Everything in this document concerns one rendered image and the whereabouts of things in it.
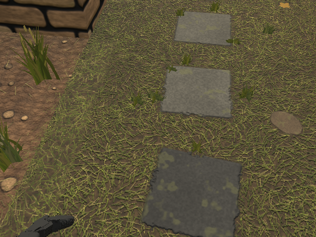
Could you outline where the left robot hand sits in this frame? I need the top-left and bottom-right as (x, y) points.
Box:
(16, 215), (75, 237)

